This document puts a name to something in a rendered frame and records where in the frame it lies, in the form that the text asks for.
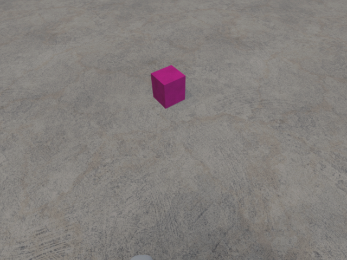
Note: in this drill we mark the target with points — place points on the carton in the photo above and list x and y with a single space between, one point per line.
168 85

